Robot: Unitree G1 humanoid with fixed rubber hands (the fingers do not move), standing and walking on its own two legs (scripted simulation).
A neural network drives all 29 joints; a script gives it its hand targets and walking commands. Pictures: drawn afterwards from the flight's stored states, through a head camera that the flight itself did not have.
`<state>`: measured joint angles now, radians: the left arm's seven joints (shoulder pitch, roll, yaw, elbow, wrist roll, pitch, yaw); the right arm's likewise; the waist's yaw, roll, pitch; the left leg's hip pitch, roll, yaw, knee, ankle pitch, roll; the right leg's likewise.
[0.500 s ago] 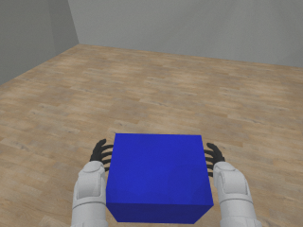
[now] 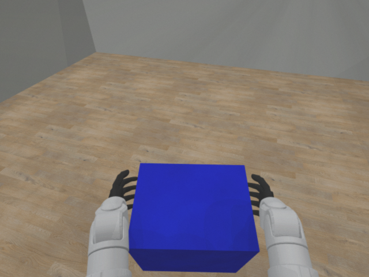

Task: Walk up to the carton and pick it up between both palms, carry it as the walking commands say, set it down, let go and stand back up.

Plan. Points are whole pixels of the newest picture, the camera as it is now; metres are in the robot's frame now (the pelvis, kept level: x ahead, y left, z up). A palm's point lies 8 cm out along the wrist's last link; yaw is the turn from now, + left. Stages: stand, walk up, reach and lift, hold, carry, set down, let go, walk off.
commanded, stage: hold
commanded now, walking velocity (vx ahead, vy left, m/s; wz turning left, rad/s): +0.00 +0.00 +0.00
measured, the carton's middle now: (190, 221) +0.29 +0.00 -0.03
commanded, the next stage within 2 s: carry in 0.18 s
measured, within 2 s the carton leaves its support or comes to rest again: neither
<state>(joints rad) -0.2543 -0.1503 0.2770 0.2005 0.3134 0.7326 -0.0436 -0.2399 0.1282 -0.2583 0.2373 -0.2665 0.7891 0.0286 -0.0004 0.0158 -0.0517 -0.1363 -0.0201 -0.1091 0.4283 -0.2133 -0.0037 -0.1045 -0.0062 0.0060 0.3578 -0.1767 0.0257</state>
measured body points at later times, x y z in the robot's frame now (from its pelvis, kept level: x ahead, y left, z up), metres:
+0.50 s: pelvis -0.03 -0.02 -0.01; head -0.03 -0.02 +0.44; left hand +0.28 +0.14 +0.09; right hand +0.27 -0.20 +0.06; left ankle +0.02 +0.12 -0.74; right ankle +0.02 -0.14 -0.74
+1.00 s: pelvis -0.15 +0.02 -0.03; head -0.15 +0.02 +0.42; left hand +0.12 +0.19 +0.07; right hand +0.11 -0.15 +0.06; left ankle +0.02 +0.12 -0.74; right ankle -0.19 -0.11 -0.73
